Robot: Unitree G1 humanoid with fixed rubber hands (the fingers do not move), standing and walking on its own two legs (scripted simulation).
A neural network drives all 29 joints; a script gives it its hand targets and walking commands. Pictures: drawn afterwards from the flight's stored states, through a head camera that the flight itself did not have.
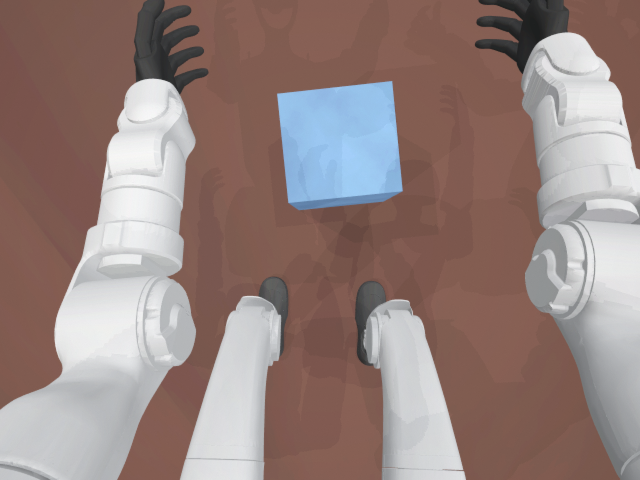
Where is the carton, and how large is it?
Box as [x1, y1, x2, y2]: [277, 81, 402, 209]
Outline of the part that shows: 391,81 277,94 287,194 289,203 298,209 383,201 402,190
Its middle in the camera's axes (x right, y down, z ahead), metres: +0.04 -0.18 +0.83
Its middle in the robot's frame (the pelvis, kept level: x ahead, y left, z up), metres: +0.52 -0.01 -0.52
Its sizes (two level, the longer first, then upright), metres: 0.210 0.200 0.250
